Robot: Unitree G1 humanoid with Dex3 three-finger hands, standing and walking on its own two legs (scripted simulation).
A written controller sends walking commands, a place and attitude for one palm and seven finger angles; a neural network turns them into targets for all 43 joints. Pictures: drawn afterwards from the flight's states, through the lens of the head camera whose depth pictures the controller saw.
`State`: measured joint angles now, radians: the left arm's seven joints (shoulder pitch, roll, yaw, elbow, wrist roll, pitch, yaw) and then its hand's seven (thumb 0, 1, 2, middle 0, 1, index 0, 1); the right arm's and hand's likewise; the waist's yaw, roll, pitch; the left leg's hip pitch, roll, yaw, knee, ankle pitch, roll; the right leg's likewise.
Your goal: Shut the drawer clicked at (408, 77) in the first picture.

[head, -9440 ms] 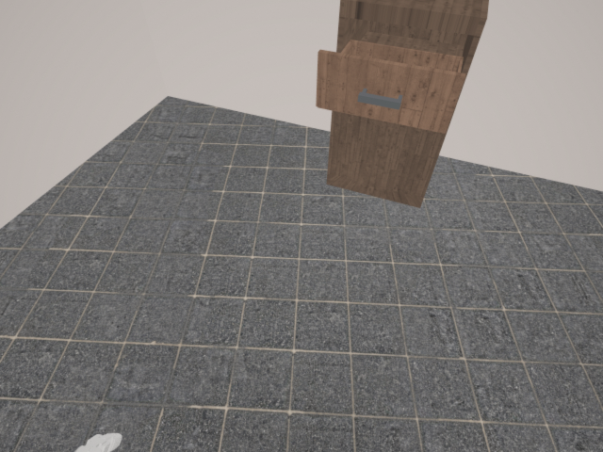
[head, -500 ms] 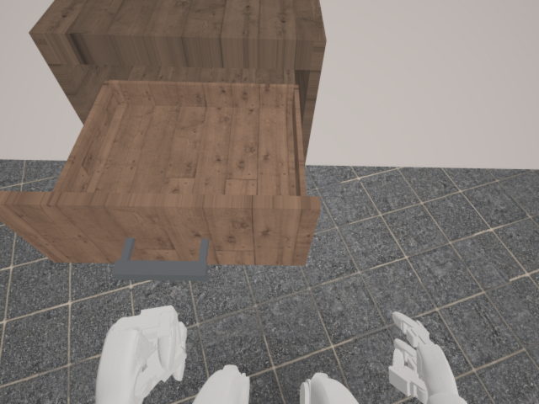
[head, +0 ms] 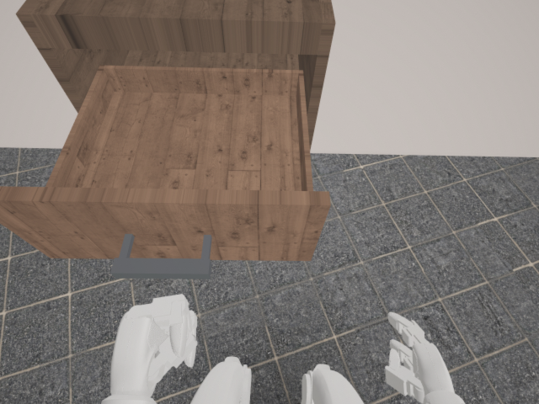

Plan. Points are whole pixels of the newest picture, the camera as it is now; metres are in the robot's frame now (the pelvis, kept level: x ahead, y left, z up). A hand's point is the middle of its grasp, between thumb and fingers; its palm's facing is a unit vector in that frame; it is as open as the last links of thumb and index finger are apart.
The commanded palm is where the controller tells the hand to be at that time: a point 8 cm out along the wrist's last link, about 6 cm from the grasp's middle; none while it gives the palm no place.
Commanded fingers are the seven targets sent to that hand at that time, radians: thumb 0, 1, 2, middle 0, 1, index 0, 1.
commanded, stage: bring the fist close to the handle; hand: left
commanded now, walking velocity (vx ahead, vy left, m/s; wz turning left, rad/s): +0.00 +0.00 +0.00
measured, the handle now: (165, 254) +0.31 +0.17 +0.04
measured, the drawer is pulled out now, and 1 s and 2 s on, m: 0.29 0.25 0.13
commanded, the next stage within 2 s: push the drawer shut in 0.10 s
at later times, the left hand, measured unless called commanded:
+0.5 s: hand (200, 318) +0.23 +0.10 +0.04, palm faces +0.02 -1.00 +0.00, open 3.3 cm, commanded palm +0.21 +0.16 +0.04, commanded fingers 0.00 0.90 0.90 -1.40 -1.60 -1.40 -1.60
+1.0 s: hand (203, 287) +0.27 +0.11 +0.03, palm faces +0.00 -1.00 -0.02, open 3.0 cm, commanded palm +0.27 +0.16 +0.04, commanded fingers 0.00 0.90 0.90 -1.40 -1.60 -1.40 -1.60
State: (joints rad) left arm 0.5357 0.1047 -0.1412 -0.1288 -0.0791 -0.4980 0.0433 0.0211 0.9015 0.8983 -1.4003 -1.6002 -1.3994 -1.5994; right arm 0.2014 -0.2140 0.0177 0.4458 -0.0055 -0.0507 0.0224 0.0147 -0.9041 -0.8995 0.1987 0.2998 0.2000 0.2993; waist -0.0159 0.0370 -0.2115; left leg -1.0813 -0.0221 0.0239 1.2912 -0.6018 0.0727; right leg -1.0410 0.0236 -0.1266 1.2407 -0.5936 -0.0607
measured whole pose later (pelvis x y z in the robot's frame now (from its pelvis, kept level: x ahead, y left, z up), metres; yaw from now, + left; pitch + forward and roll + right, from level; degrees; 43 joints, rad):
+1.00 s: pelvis -0.02 +0.00 +0.00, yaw +1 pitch +21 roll -3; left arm 0.08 0.15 -0.11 0.19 -0.08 -0.46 0.09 -0.03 0.85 0.96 -1.40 -1.60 -1.40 -1.60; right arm 0.17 -0.24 0.03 0.53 0.00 -0.02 0.01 0.01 -0.91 -0.90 0.20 0.30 0.20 0.30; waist -0.03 0.04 -0.18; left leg -1.10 -0.03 0.01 1.28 -0.56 0.07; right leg -1.05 0.02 -0.14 1.23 -0.55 -0.07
